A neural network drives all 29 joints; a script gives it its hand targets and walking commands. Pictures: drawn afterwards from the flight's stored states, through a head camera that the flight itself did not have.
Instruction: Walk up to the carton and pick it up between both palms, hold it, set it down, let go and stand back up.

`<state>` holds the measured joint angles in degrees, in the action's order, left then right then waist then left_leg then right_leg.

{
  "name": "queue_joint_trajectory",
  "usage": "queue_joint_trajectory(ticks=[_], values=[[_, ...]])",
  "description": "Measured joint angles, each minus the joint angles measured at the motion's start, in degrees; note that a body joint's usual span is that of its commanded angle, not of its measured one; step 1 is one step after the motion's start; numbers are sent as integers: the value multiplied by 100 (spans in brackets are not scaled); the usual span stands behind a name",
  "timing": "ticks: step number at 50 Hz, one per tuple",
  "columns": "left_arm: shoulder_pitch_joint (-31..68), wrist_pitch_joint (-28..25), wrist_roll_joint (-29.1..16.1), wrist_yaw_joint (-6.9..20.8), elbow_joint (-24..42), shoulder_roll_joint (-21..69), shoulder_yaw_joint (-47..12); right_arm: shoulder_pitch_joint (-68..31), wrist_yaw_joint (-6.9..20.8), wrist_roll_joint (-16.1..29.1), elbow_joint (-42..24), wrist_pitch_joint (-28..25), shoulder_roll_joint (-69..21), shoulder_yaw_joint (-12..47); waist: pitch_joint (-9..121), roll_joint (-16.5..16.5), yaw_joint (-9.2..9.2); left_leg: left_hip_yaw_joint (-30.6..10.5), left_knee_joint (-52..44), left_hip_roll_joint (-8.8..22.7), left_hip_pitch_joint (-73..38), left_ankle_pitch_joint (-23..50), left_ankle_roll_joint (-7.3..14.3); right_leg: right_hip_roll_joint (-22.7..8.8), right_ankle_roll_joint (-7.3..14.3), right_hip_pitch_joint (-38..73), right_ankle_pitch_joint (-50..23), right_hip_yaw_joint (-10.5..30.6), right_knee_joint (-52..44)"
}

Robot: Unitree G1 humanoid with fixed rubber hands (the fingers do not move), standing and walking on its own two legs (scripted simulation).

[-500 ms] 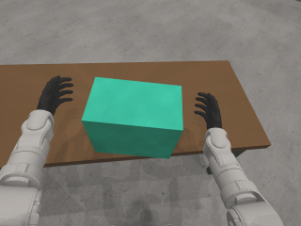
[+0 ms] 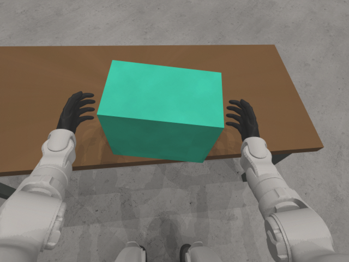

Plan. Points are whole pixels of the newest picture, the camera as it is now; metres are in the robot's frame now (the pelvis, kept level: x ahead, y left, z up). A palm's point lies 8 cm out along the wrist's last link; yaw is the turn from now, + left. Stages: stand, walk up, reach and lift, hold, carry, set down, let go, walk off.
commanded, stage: reach and lift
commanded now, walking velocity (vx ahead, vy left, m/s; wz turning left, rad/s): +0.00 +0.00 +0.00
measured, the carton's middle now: (162, 117) +0.49 +0.01 -0.07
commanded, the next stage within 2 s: none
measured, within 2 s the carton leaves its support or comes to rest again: neither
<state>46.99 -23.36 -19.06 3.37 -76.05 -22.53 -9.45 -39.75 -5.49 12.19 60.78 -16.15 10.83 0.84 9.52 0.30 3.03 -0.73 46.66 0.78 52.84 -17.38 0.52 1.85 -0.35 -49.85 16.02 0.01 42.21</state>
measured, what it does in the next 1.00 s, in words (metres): stands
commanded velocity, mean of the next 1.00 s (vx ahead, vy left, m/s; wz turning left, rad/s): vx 0.00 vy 0.00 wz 0.00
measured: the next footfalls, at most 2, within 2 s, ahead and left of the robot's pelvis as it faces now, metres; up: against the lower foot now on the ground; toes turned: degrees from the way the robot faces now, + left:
none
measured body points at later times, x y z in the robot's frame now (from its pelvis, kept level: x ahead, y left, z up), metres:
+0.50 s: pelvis +0.02 +0.02 -0.02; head +0.19 +0.03 +0.39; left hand +0.48 +0.20 -0.05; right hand +0.43 -0.20 -0.05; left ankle +0.03 +0.10 -0.69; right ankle +0.03 -0.13 -0.70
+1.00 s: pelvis +0.00 +0.02 -0.02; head +0.15 +0.03 +0.41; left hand +0.45 +0.20 -0.04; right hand +0.42 -0.19 -0.04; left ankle +0.03 +0.10 -0.70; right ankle +0.03 -0.13 -0.70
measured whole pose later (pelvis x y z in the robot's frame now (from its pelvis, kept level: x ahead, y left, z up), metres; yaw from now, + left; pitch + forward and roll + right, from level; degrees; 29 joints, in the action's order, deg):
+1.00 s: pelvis +0.00 +0.02 -0.02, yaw -2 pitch +32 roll -5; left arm 46.5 -32.1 -15.9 -2.3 -78.4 -13.4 -1.3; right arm -42.7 -4.0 12.2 69.5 -26.1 9.1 -2.3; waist 15.3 4.0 3.3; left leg -1.2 52.0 0.8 65.1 -19.3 0.7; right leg 1.9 -2.3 -60.7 16.3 -0.4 44.6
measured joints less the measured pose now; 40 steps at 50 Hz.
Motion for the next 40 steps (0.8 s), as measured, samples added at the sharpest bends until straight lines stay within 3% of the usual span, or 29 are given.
queue_joint_trajectory(ticks=[7,13,19,33,40], values=[[239,-284,-1,-217,-10,214,-8,-231,36,1,817,-530,1,-254,124,88,29,-33,331,-1,956,-67,0,0,-64,-868,1,-34,177],[192,-496,-4,-362,138,488,399,-230,122,-2,824,-1393,0,-312,194,357,29,-39,556,-1,1561,-89,0,0,-160,-1368,1,-35,206],[-38,-597,120,-397,792,630,806,-229,154,-1,830,-1764,0,-311,227,548,29,-40,694,-1,1699,-93,-17,0,-179,-1435,7,-36,206],[-236,-481,317,-320,818,637,935,-225,155,-1,836,-1594,-1,-310,588,511,28,-44,524,-1,1195,-200,6,0,-195,-1038,37,-36,206],[-224,-482,316,-292,-81,741,875,-226,155,-1,848,-1172,-1,-310,584,498,29,-45,495,-1,983,-176,8,0,-195,-852,20,-36,227]])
